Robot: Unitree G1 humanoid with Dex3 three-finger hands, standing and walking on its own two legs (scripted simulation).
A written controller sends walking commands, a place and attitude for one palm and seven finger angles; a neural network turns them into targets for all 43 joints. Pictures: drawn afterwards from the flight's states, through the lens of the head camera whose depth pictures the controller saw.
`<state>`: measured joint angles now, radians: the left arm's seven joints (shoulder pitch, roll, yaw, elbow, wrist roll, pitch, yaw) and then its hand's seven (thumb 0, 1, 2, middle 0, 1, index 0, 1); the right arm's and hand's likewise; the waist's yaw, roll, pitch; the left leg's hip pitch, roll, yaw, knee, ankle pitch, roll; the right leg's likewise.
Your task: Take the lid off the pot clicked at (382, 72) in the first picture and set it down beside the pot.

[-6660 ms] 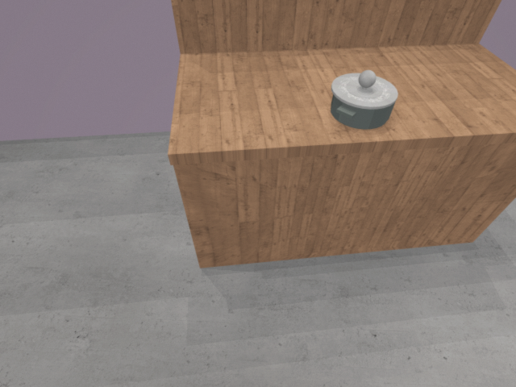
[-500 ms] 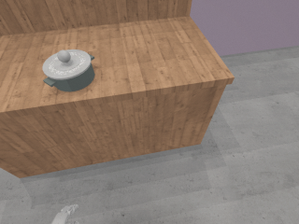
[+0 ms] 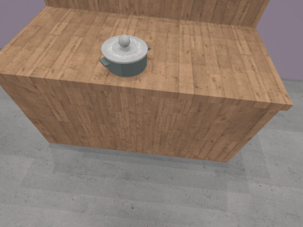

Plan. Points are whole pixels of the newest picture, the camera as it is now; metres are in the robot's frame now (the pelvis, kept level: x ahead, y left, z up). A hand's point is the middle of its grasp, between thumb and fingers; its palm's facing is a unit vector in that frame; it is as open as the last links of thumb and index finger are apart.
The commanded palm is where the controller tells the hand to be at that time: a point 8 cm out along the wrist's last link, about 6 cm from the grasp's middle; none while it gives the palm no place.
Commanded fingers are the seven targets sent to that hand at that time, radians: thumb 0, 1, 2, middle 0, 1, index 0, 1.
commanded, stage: take the last steps up to it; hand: left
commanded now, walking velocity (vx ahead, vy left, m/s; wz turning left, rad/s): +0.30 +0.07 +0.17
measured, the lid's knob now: (124, 40) +0.77 +0.19 +0.04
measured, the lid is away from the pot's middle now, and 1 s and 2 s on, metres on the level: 0.00 0.00 0.00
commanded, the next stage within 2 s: come to a stop and stand still in 0.80 s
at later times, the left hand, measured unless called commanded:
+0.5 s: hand (96, 218) +0.15 +0.17 -0.14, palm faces +0.15 -0.96 -0.23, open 7.4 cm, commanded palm none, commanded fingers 0.00 0.90 0.90 -0.20 -0.30 -0.20 -0.30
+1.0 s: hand (78, 181) +0.25 +0.26 -0.17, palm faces +0.17 -0.97 -0.19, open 7.4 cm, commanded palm none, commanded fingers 0.00 0.90 0.90 -0.20 -0.30 -0.20 -0.30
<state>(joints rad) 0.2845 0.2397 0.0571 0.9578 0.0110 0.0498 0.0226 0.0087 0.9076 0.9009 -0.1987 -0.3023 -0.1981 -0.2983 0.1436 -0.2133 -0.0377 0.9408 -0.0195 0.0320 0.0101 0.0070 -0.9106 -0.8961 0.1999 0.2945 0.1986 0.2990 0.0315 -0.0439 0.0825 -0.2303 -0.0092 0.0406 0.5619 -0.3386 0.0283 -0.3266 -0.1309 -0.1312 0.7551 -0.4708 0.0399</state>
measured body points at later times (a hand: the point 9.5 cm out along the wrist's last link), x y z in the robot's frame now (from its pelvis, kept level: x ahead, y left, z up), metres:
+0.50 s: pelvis +0.12 -0.01 +0.01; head +0.13 -0.04 +0.46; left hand +0.14 +0.22 -0.13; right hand +0.10 -0.25 -0.16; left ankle +0.04 +0.11 -0.65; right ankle +0.13 -0.11 -0.73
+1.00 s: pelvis +0.27 +0.08 +0.01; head +0.30 +0.10 +0.46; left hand +0.25 +0.32 -0.15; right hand +0.37 -0.14 -0.13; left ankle +0.28 +0.17 -0.73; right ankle +0.24 -0.05 -0.66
